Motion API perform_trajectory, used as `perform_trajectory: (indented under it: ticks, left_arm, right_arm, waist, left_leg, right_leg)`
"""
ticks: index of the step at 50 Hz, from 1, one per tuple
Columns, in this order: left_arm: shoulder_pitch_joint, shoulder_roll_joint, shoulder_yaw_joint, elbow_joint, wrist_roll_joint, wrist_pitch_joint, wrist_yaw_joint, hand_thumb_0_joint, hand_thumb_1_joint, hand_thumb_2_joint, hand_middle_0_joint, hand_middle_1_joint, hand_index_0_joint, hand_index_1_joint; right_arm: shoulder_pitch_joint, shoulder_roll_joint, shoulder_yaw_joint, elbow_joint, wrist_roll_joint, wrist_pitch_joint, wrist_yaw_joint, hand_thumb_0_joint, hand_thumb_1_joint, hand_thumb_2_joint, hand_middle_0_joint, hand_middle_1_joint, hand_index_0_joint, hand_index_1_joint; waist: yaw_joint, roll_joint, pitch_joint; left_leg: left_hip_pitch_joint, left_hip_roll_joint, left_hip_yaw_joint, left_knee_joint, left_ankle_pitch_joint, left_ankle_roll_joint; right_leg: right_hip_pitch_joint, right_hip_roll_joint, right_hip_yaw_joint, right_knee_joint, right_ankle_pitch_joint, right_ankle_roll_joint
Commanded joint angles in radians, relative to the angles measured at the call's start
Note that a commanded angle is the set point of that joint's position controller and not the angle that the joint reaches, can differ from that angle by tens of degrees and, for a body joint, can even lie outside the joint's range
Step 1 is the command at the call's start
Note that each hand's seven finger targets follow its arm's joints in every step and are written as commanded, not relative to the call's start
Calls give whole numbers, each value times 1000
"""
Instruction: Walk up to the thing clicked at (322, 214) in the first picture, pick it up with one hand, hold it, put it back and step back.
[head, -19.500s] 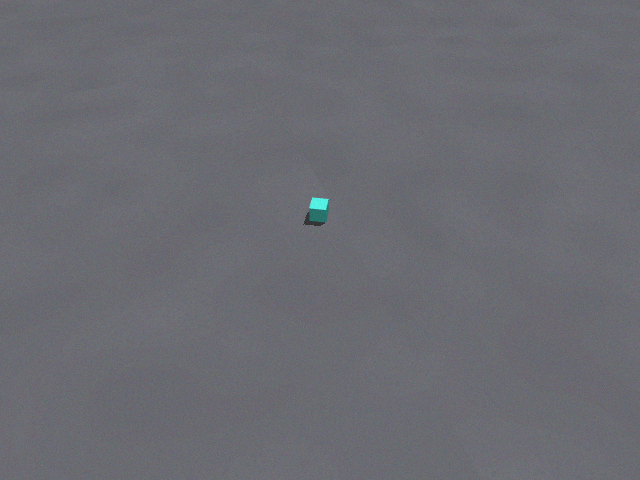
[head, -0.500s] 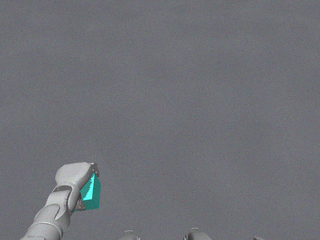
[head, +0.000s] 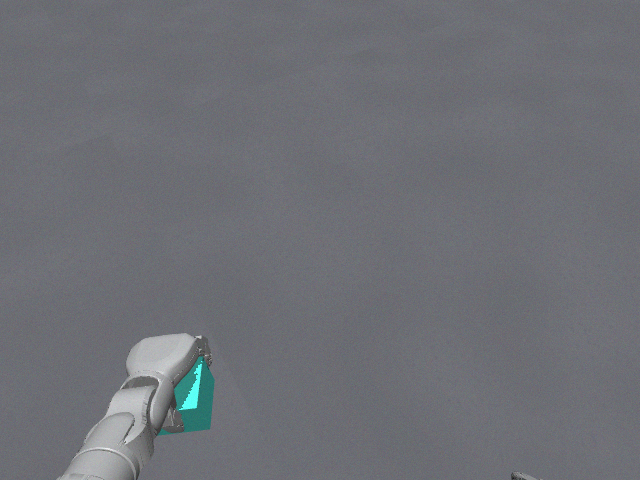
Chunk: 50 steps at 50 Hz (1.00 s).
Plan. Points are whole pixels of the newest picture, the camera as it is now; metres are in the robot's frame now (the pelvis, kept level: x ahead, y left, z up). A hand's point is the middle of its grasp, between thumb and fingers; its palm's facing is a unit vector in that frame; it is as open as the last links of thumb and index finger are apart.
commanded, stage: hold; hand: left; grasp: from above
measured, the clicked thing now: (180, 395) +0.30 +0.22 -0.12
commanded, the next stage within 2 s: crouch in 1.74 s
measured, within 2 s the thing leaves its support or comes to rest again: neither
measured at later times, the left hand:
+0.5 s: hand (167, 381) +0.30 +0.22 -0.05, palm faces -0.48 -0.04 -0.87, open 10.4 cm
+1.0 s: hand (155, 396) +0.27 +0.22 -0.03, palm faces -0.48 -0.05 -0.88, open 10.4 cm
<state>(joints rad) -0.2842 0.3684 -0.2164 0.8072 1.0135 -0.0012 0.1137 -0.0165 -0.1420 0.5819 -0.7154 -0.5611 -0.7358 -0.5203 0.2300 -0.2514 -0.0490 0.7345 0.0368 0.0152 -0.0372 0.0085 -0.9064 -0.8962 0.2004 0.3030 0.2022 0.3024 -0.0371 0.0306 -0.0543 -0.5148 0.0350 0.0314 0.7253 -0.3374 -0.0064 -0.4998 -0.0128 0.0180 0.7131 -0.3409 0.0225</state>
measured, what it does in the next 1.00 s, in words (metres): stands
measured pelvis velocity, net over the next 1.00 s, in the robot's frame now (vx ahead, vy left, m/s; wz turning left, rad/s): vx -0.01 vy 0.00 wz -0.01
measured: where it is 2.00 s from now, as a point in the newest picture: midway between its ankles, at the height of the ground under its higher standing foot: outside the picture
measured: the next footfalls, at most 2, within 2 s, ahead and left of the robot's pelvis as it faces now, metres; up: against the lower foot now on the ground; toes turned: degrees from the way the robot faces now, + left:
none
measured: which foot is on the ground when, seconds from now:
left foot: down 0.00-1.00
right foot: down 0.00-1.00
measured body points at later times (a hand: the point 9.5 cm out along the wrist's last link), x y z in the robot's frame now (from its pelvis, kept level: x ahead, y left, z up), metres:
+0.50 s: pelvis +0.00 +0.00 +0.01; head +0.02 -0.02 +0.46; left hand +0.32 +0.22 +0.00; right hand +0.12 -0.27 -0.10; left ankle +0.01 +0.12 -0.71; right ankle +0.01 -0.13 -0.71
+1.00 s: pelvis -0.01 +0.00 +0.02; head +0.00 -0.02 +0.47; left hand +0.29 +0.22 +0.02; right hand +0.13 -0.26 -0.09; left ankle +0.01 +0.12 -0.71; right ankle +0.01 -0.13 -0.71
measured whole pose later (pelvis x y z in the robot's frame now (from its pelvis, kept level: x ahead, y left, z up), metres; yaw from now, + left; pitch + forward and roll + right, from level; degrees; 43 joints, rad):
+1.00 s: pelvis -0.01 +0.00 +0.02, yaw +0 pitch +0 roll +0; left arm -0.22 0.40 -0.22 0.65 0.99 -0.03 -0.03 -0.03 -0.10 0.52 -0.74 -0.49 -0.75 -0.46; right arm 0.18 -0.26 -0.03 0.69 0.06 0.06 -0.05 0.01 -0.90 -0.89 0.20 0.30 0.20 0.30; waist 0.00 0.05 0.01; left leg -0.30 0.03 0.05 0.52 -0.23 0.00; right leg -0.30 -0.02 0.03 0.53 -0.24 0.02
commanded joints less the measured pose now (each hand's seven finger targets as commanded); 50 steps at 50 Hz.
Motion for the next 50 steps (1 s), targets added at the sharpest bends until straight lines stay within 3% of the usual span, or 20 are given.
perform_trajectory:
  ticks: [1, 3, 5, 7, 9, 10, 18, 20, 22, 26, 30, 32, 36, 38, 41, 43, 44, 46, 48, 50]
  left_arm:
    - [-369, 240, 110, -225, 5, -3, 55, 0, 582, 868, -1038, -561, -1006, -596]
    - [-354, 200, 85, -215, -2, 3, 45, 0, 575, 886, -1041, -549, -1003, -590]
    - [-348, 224, 94, -205, -1, 5, 33, 0, 584, 874, -1043, -536, -1007, -576]
    - [-329, 202, 76, -196, 0, 4, 12, 0, 555, 882, -1028, -541, -989, -584]
    - [-330, 213, 83, -208, -1, 3, -2, 0, 565, 881, -1032, -533, -993, -576]
    - [-338, 217, 84, -241, -9, 0, -11, 0, 577, 890, -1041, -536, -1003, -579]
    - [-331, 247, 105, -289, -1, -16, -40, 0, 531, 850, -1011, -492, -969, -536]
    - [-332, 222, 88, -280, -1, -15, -41, 0, 541, 846, -1017, -502, -979, -543]
    - [-334, 241, 103, -294, 1, -16, -40, 0, 557, 842, -1036, -479, -995, -524]
    - [-350, 237, 99, -320, -3, -14, -47, 0, 541, 869, -1026, -483, -982, -532]
    - [-321, 240, 105, -322, 1, -13, -56, 0, 516, 862, -1014, -479, -967, -530]
    - [-337, 227, 86, -342, -7, -17, -66, 0, 543, 867, -1019, -508, -980, -551]
    - [-321, 255, 113, -337, -15, -24, -79, 0, 540, 856, -1020, -492, -979, -537]
    - [-308, 239, 97, -352, -16, -30, -85, 0, 541, 856, -1022, -496, -982, -539]
    - [-316, 268, 118, -369, -10, -36, -88, 0, 547, 839, -1013, -514, -981, -550]
    - [-335, 252, 106, -405, -16, -41, -89, 0, 533, 853, -1008, -505, -971, -546]
    - [-326, 279, 131, -391, -15, -41, -85, 0, 545, 860, -1022, -503, -984, -546]
    - [-319, 250, 110, -386, -24, -38, -84, 0, 550, 869, -1021, -523, -986, -561]
    - [-302, 262, 124, -384, -20, -36, -84, 0, 561, 866, -1023, -527, -991, -564]
    - [-305, 256, 111, -404, -22, -38, -92, 0, 546, 872, -1019, -517, -982, -557]
  right_arm:
    - [0, -150, -49, -109, 3, -26, -13, 0, -896, -897, 200, 300, 200, 300]
    - [-1, -143, -50, -107, 2, -24, -9, 0, -893, -897, 200, 300, 200, 300]
    - [-6, -152, -54, -114, 3, -21, -9, 0, -891, -896, 200, 299, 200, 299]
    - [-5, -150, -54, -122, 5, -17, -6, 0, -894, -897, 200, 300, 200, 300]
    - [-9, -150, -54, -129, 5, -11, -6, 0, -891, -896, 200, 299, 200, 299]
    - [-23, -146, -51, -138, 8, -9, -7, 0, -892, -896, 200, 299, 200, 299]
    - [-36, -148, -48, -156, 8, 4, -11, 0, -892, -896, 200, 299, 200, 299]
    - [-41, -146, -43, -160, 8, 6, -11, 0, -893, -897, 200, 299, 200, 299]
    - [-50, -145, -42, -163, 10, 7, -12, 0, -892, -897, 200, 299, 200, 299]
    - [-63, -147, -42, -170, 11, 11, -12, 0, -893, -897, 200, 299, 200, 299]
    - [-75, -142, -40, -172, 12, 13, -15, 0, -895, -898, 200, 299, 200, 299]
    - [-85, -141, -36, -174, 13, 14, -16, 0, -893, -897, 200, 299, 200, 299]
    - [-102, -142, -32, -183, 16, 12, -19, 0, -891, -897, 200, 299, 200, 299]
    - [-119, -138, -29, -194, 18, 12, -20, 0, -895, -898, 200, 299, 200, 299]
    - [-126, -137, -26, -189, 17, 10, -24, 0, -895, -898, 200, 299, 200, 299]
    - [-124, -135, -23, -192, 18, 8, -24, 0, -895, -898, 200, 299, 200, 299]
    - [-132, -136, -23, -190, 19, 7, -26, 0, -895, -899, 200, 299, 200, 299]
    - [-135, -135, -21, -189, 19, 8, -26, 0, -894, -898, 200, 299, 200, 299]
    - [-143, -136, -21, -192, 21, 6, -27, 0, -893, -898, 200, 299, 200, 299]
    - [-145, -136, -22, -190, 20, 6, -27, 0, -893, -898, 200, 299, 200, 299]
  waist:
    - [-4, 16, -312]
    - [-4, 19, -298]
    - [2, 16, -299]
    - [2, -8, -287]
    - [1, -2, -279]
    - [17, 1, -283]
    - [20, 18, -276]
    - [11, -1, -252]
    - [24, 0, -246]
    - [15, 4, -264]
    - [25, -17, -253]
    - [18, -4, -232]
    - [30, -2, -208]
    - [31, 8, -196]
    - [39, 11, -219]
    - [33, 13, -216]
    - [41, 17, -222]
    - [34, 12, -203]
    - [44, 6, -195]
    - [38, 15, -207]
  left_leg:
    - [260, -45, -10, -106, 289, 1]
    - [275, -40, -10, -121, 311, -1]
    - [292, -36, -12, -126, 344, -2]
    - [284, -39, -8, -129, 359, 4]
    - [284, -43, -2, -138, 354, 7]
    - [291, -42, -3, -147, 350, 6]
    - [325, -39, -1, -176, 374, 7]
    - [321, -39, -2, -187, 348, 10]
    - [312, -44, 2, -197, 323, 13]
    - [345, -41, 5, -209, 317, 15]
    - [342, -45, 6, -221, 307, 19]
    - [342, -44, 9, -232, 273, 19]
    - [334, -42, 4, -256, 221, 19]
    - [341, -44, 5, -264, 200, 17]
    - [351, -42, 2, -265, 224, 16]
    - [356, -42, 2, -267, 209, 17]
    - [358, -43, 4, -268, 211, 17]
    - [363, -37, 0, -277, 210, 13]
    - [356, -39, -1, -282, 196, 14]
    - [372, -36, -4, -284, 201, 13]
  right_leg:
    - [116, 41, -9, -129, 263, -26]
    - [117, 43, -13, -131, 276, -28]
    - [132, 47, -19, -136, 291, -28]
    - [147, 44, -17, -142, 315, -27]
    - [163, 43, -13, -158, 320, -26]
    - [176, 42, -15, -163, 315, -26]
    - [204, 45, -14, -186, 331, -29]
    - [200, 46, -12, -197, 314, -27]
    - [213, 42, -6, -211, 297, -26]
    - [217, 41, -8, -220, 290, -26]
    - [229, 38, -6, -234, 284, -24]
    - [220, 39, -5, -248, 250, -24]
    - [219, 38, -8, -266, 191, -28]
    - [215, 37, -8, -271, 168, -30]
    - [226, 40, -9, -269, 185, -31]
    - [228, 39, -7, -276, 174, -29]
    - [236, 38, -7, -278, 171, -29]
    - [224, 42, -12, -278, 172, -30]
    - [226, 41, -12, -285, 156, -31]
    - [228, 40, -13, -285, 162, -31]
